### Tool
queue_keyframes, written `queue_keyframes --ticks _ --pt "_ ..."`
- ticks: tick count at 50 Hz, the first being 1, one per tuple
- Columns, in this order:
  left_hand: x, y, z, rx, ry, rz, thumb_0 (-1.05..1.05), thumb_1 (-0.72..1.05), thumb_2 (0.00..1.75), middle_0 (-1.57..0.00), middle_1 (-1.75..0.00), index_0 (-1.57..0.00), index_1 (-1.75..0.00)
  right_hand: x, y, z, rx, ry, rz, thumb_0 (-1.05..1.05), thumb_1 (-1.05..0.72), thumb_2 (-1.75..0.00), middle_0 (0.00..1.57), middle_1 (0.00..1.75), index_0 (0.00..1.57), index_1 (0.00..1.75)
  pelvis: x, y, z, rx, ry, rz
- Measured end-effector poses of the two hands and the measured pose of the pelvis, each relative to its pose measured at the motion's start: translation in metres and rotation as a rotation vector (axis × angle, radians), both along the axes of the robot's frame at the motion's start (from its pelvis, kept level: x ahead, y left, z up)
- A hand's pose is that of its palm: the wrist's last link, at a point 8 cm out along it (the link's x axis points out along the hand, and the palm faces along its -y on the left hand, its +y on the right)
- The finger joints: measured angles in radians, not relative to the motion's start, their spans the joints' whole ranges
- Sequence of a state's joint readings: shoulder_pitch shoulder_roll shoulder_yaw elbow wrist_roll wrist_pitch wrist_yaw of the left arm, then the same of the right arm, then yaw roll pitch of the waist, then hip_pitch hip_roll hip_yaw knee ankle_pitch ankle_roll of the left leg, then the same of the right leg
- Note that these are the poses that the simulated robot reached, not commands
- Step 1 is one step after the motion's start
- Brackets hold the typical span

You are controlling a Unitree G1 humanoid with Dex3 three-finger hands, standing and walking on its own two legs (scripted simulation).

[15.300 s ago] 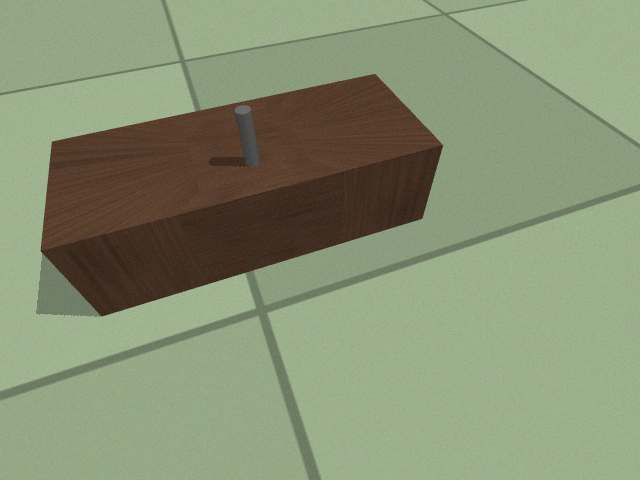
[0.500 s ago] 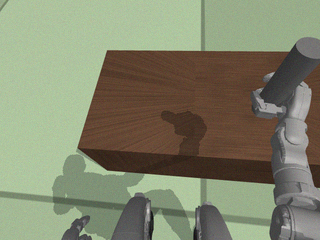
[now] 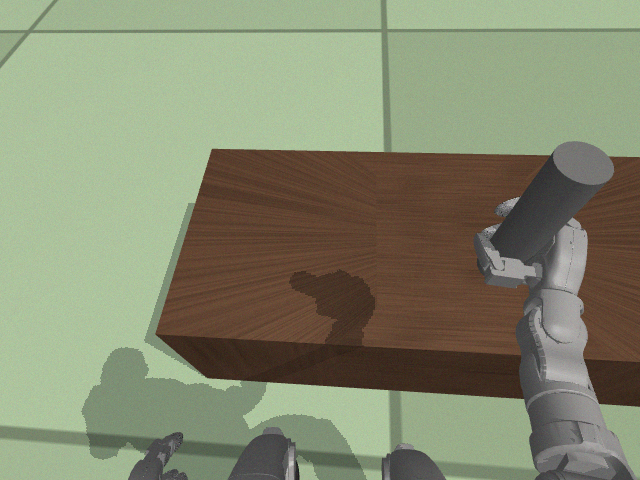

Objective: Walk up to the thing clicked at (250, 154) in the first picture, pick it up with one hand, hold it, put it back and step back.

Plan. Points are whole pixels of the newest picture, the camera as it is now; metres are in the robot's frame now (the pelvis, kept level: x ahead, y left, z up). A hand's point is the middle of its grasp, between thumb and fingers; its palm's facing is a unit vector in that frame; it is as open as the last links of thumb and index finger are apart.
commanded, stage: lift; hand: right
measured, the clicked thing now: (530, 224) +0.38 -0.20 +0.10
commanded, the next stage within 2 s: hold in 0.40 s
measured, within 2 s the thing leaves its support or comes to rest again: neither
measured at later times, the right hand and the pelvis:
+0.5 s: hand (511, 250) +0.36 -0.19 +0.07, palm faces +0.27 +0.96 +0.01, open 7.3 cm; pelvis +0.00 +0.00 +0.02, yaw +0 degrees
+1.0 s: hand (513, 250) +0.36 -0.19 +0.08, palm faces +0.28 +0.96 +0.01, open 7.3 cm; pelvis +0.01 +0.00 +0.02, yaw +0 degrees
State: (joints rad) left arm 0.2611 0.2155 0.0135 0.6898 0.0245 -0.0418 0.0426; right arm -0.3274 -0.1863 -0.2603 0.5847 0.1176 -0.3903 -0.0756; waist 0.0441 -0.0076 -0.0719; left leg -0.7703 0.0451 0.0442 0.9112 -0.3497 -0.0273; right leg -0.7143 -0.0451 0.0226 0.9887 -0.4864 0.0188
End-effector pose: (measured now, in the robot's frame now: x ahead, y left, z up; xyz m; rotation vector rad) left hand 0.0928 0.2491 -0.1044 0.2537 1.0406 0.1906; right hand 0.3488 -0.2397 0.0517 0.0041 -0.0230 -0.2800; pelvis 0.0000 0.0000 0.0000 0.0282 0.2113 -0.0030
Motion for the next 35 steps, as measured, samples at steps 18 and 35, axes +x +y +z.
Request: queue_keyframes --ticks 18,35 --pt "0.015 -0.003 0.014 -0.011 -0.042 -0.013 0.01 0.89 0.9 -0.21 -0.31 -0.2 -0.3 -0.017 0.004 0.016 0.002 -0.012 0.011 -0.01 0.12 -1.19 0.86 1.21 0.88 1.22 0.003 0.0 0.012 -0.004 -0.049 0.002" --pt "0.025 -0.01 0.02 -0.015 -0.053 -0.023 0.01 0.89 0.9 -0.21 -0.31 -0.2 -0.31 -0.024 0.003 0.025 0.003 -0.019 0.002 -0.01 0.12 -1.19 0.87 1.2 0.88 1.21 0.008 -0.002 0.019 -0.005 -0.071 -0.001"
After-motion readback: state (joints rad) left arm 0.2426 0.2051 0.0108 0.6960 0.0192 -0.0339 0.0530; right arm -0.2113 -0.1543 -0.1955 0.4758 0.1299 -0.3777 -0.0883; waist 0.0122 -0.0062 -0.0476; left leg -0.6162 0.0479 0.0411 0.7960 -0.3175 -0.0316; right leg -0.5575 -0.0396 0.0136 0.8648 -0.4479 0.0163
